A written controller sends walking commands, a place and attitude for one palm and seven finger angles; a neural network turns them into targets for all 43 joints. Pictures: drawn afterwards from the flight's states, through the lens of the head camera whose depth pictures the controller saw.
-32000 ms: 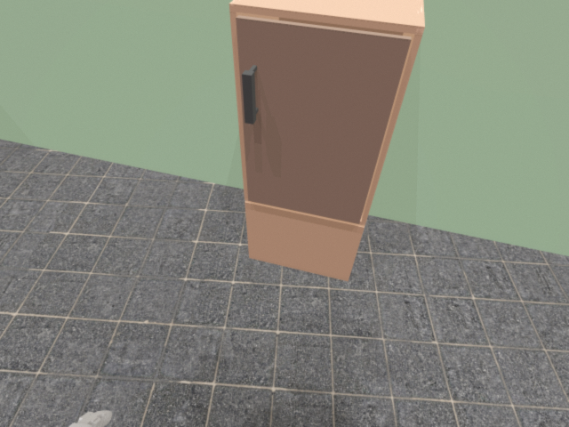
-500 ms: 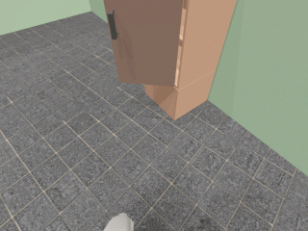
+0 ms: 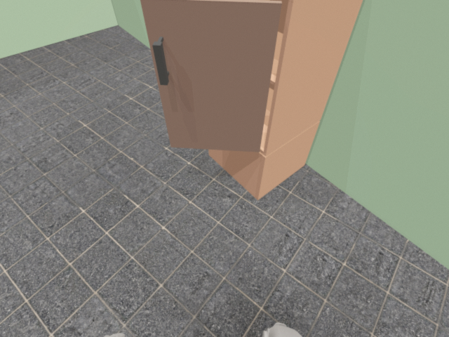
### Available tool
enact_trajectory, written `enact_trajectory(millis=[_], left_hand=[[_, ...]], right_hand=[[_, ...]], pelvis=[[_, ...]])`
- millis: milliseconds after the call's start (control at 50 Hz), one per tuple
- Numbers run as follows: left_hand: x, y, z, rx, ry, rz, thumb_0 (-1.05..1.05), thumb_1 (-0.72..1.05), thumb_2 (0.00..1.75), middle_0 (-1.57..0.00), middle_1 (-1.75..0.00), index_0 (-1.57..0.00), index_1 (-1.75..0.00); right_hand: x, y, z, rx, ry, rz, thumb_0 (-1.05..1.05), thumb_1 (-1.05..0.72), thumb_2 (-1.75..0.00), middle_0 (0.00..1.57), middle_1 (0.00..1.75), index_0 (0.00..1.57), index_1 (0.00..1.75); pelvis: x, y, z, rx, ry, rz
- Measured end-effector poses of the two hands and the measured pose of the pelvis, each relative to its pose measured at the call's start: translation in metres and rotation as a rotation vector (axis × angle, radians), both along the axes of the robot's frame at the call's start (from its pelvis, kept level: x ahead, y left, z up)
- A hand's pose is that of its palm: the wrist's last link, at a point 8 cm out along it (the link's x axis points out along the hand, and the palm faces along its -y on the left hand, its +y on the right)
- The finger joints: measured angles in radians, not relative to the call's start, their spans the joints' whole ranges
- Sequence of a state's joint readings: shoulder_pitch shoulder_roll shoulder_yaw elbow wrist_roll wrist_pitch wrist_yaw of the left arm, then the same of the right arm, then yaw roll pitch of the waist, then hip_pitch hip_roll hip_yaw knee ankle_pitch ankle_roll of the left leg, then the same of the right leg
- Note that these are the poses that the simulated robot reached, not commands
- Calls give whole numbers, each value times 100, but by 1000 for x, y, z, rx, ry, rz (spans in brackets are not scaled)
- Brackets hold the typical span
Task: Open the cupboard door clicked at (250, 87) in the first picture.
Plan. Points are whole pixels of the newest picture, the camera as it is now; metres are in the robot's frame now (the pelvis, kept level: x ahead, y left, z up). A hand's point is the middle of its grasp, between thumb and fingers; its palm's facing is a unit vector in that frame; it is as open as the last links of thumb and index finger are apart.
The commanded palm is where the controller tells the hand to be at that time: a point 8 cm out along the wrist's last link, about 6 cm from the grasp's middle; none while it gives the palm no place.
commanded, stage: take the last steps up to it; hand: left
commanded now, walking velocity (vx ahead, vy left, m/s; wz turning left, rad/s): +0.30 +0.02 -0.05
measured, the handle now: (162, 61) +0.87 +0.26 +0.03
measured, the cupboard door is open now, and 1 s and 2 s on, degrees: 46 46 46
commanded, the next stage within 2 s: come to a stop and stand still in 0.56 s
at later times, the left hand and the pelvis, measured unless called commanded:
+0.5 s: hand (148, 331) +0.16 +0.18 -0.18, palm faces +0.07 -0.98 -0.19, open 7.2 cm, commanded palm none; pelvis +0.19 -0.01 +0.00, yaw +0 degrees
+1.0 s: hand (156, 240) +0.36 +0.20 -0.18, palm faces -0.01 -0.97 -0.23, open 7.3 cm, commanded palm none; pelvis +0.30 +0.01 -0.01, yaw -2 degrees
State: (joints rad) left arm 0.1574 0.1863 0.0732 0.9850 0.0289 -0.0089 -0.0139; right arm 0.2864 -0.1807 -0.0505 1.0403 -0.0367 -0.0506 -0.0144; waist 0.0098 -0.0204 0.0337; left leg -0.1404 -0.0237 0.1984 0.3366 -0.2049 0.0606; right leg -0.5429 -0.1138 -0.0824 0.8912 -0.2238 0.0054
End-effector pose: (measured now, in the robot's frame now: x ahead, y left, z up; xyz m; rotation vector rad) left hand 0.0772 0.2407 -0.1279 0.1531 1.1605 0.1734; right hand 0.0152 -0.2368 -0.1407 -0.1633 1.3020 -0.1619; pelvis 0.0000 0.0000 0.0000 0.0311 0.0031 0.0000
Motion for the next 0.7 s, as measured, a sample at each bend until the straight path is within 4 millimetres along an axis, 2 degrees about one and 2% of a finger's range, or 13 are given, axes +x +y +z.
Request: enact_trajectory(millis=[80,140,180,220,280,400,500,560,620,700], left_hand=[[63,-13,6,12,-49,-70,1,91,90,-20,-30,-19,-29],[103,-28,2,19,-73,-114,1,91,90,-20,-30,-20,-29],[121,-39,-1,15,-86,-126,1,91,90,-20,-30,-20,-29],[126,-46,-2,4,-79,-114,1,91,90,-20,-30,-20,-29],[118,-52,-4,-12,-29,-61,0,91,90,-20,-30,-20,-29],[96,-29,-8,4,109,12,-2,96,90,-20,-30,-20,-29],[78,-16,-24,-41,251,67,0,93,90,-20,-30,-20,-29],[78,-6,-40,-73,325,90,0,92,90,-20,-30,-20,-29],[96,3,-47,-82,356,78,1,92,90,-20,-30,-20,-29],[149,12,-39,-80,280,54,1,91,90,-20,-30,-20,-29]], right_hand=[[-13,-1,-7,30,96,-56,0,-92,-90,20,30,20,30],[-16,-4,-16,56,163,-96,1,-92,-90,20,30,20,30],[-12,-7,-20,70,204,-113,1,-92,-90,20,30,20,30],[2,-10,-17,75,222,-111,1,-91,-90,20,30,20,30],[40,-16,-10,62,194,-96,1,-91,-90,20,30,20,30],[149,-19,1,39,45,-29,1,-91,-90,20,30,19,30],[245,-3,7,12,-82,48,1,-91,-90,20,30,19,30],[296,11,4,-21,-164,84,1,-91,-90,20,30,19,30],[320,23,5,-42,-203,85,1,-91,-90,20,30,20,30],[322,37,8,-36,-159,69,0,-91,-90,20,30,20,30]], pelvis=[[32,-8,-2,10,8,-16],[59,-20,-10,18,10,-29],[74,-26,-13,0,6,-32],[86,-29,-10,-6,-2,-23],[106,-32,-3,-12,-5,-19],[148,-27,3,-23,-1,-8],[189,-8,-4,-39,-9,-2],[217,10,-18,-54,-12,-8],[234,21,-21,-41,-22,-19],[252,30,-12,-35,-15,-21]])
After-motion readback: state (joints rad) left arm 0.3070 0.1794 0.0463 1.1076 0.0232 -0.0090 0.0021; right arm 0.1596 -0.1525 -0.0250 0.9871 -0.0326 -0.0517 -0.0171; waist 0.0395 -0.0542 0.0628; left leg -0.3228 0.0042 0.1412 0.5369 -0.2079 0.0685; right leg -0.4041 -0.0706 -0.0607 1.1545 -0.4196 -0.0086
